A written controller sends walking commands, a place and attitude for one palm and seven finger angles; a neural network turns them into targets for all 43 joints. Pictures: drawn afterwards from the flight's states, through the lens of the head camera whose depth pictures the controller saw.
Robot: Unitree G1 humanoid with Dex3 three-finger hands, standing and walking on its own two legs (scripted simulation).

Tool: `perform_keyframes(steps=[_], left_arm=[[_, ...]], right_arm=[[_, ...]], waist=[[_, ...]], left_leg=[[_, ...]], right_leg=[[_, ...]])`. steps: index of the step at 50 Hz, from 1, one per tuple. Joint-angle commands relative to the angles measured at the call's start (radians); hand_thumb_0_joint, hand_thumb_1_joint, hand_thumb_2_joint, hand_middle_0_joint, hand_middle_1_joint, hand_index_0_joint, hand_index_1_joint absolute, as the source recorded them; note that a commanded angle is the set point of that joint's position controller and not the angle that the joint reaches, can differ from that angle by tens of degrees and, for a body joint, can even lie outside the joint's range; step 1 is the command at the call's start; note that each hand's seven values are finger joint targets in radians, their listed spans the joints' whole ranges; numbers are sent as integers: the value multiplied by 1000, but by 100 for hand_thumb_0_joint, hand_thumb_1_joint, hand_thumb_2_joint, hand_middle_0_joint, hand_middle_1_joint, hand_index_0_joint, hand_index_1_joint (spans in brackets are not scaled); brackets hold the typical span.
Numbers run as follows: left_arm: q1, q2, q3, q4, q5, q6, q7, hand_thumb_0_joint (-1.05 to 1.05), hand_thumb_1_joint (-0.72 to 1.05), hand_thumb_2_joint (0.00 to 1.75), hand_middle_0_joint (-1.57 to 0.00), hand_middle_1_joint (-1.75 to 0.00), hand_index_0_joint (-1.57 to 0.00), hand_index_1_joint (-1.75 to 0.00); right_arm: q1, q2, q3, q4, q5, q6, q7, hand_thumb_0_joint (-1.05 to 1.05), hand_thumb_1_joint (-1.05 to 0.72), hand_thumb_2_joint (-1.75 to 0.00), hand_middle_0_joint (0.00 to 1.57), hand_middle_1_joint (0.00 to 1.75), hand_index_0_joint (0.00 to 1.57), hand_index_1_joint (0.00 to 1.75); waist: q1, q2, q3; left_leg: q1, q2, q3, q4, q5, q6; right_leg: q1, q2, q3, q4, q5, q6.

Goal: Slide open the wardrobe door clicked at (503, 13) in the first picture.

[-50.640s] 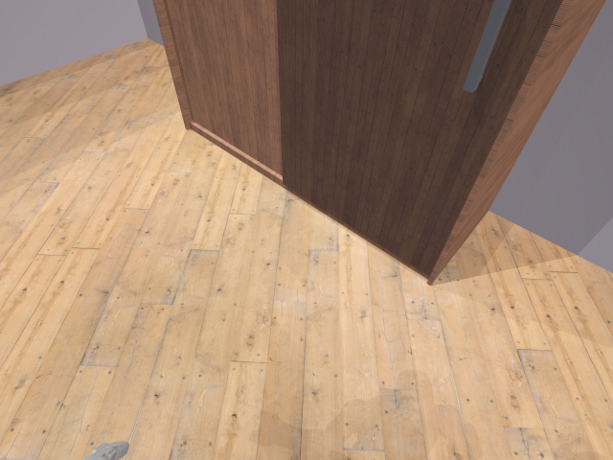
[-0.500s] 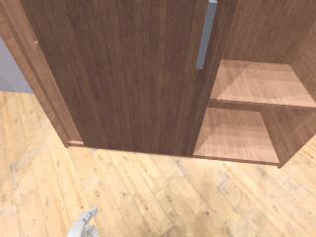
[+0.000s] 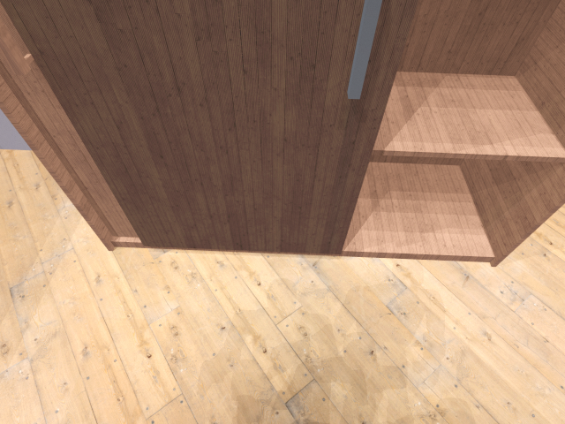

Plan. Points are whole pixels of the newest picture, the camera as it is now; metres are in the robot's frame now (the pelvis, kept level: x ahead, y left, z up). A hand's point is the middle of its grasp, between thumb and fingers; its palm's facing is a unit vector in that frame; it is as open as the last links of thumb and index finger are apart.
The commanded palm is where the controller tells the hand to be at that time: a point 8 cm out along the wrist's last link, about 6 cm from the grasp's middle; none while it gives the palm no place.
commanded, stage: let the arm hang, fingers relaxed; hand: right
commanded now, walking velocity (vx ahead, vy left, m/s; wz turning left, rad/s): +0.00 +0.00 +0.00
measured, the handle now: (364, 33) +0.76 -0.10 +0.16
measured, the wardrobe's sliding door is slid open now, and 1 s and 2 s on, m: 0.62 0.62 0.62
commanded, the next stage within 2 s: look to check the result in 0.60 s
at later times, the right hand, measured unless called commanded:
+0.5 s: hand out of the picture +0.03 -0.21 -0.17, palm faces -0.02 +0.98 -0.19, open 7.3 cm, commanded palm none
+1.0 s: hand out of the picture -0.01 -0.23 -0.17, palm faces -0.03 +0.98 -0.18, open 7.3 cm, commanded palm none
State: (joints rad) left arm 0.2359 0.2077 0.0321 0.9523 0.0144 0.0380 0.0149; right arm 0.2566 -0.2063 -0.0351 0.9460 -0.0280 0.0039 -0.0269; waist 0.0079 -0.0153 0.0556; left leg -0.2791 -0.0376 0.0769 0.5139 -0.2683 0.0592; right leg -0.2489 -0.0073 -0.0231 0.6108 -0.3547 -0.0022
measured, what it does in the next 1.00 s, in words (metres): steps on the spot: right foot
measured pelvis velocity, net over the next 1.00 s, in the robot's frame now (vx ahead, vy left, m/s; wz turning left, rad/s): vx -0.02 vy -0.06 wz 0.04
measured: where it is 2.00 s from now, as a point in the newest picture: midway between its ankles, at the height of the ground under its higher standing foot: outside the picture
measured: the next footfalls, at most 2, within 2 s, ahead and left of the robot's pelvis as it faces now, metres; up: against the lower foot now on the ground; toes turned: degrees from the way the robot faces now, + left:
right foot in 0.02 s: -0.01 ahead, -0.11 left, +0.00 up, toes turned -1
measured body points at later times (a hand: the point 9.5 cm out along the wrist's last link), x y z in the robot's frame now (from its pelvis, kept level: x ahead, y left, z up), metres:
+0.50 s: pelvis -0.01 -0.04 +0.01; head -0.01 -0.04 +0.46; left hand -0.02 +0.19 -0.15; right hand +0.03 -0.26 -0.15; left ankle +0.00 +0.08 -0.73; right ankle -0.05 -0.11 -0.73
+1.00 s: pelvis -0.02 -0.06 +0.01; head -0.01 -0.06 +0.46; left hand -0.04 +0.17 -0.15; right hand -0.01 -0.28 -0.16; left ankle +0.00 +0.08 -0.73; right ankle -0.05 -0.11 -0.73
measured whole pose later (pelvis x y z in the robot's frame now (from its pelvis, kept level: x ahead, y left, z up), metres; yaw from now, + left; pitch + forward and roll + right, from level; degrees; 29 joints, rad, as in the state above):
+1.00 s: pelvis -0.02 -0.06 +0.01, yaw +2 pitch -2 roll +1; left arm 0.28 0.16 0.00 1.14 0.01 -0.01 0.04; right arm 0.24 -0.17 0.00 1.16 -0.02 0.01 -0.03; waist 0.00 0.01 0.05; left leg -0.20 0.03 0.01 0.40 -0.17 -0.03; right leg -0.10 0.07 -0.09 0.38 -0.26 -0.10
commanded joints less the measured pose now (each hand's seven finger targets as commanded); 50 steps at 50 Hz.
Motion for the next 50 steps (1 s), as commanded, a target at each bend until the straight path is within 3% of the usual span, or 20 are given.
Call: perform_keyframes(steps=[1,2,3,4,6,10,13,33,42,50], left_arm=[[31,143,23,-4,5,-49,24,0,90,90,-20,-30,-20,-30],[12,136,18,2,6,-42,29,0,90,90,-20,-30,-20,-30],[19,107,11,14,3,-37,33,0,90,90,-20,-30,-20,-30],[33,91,5,36,2,-34,31,0,90,90,-20,-30,-20,-30],[23,90,-3,53,6,-30,29,0,90,90,-20,-30,-20,-30],[18,94,-11,86,7,-34,23,0,90,90,-20,-30,-20,-30],[28,95,-14,109,6,-40,22,0,90,90,-20,-30,-20,-30],[101,73,-18,168,1,-56,33,0,90,90,-20,-30,-20,-30],[107,76,-15,169,3,-55,34,0,90,90,-20,-30,-20,-30],[90,86,-10,161,2,-60,34,0,90,90,-20,-30,-20,-30]], right_arm=[[-16,-135,-21,-14,22,-38,-5,0,-90,-90,20,30,20,30],[-19,-116,-14,-2,18,-32,-8,0,-90,-90,20,30,20,30],[-18,-106,-9,19,14,-28,-9,0,-90,-90,20,30,20,30],[-37,-116,-5,40,17,-23,-7,0,-90,-90,20,30,20,30],[-49,-107,4,57,19,-15,-4,0,-90,-90,20,30,20,30],[-55,-104,13,101,18,-13,2,0,-90,-90,20,30,20,30],[-56,-99,16,122,17,-14,2,0,-90,-90,20,30,20,30],[10,-64,19,174,17,-16,-5,0,-90,-90,20,30,20,30],[15,-56,21,184,13,-8,-5,0,-90,-90,20,30,20,30],[10,-64,19,181,12,-10,-5,0,-90,-90,20,30,20,30]], waist=[[-4,7,-191],[-7,12,-178],[-1,21,-166],[9,-33,-155],[3,-50,-94],[-3,-7,-32],[-4,3,8],[-2,7,8],[0,-4,52],[0,12,19]], left_leg=[[162,142,-153,-73,493,-32],[147,136,-149,-120,425,-47],[152,137,-157,-129,462,-53],[173,149,-142,-117,459,-41],[173,132,-130,-133,342,-30],[162,130,-136,-185,215,-31],[142,128,-137,-194,179,-31],[125,135,-129,-163,207,-29],[100,125,-129,-155,136,-35],[97,132,-127,-138,178,-36]], right_leg=[[167,-135,91,-184,513,-48],[164,-140,66,-158,473,-44],[164,-122,53,-150,456,-34],[145,-114,58,-181,440,-30],[94,-127,76,-247,362,-32],[62,-121,84,-305,234,-36],[56,-120,86,-329,221,-37],[93,-111,75,-329,291,-47],[45,-120,100,-371,161,-52],[82,-116,93,-344,259,-51]])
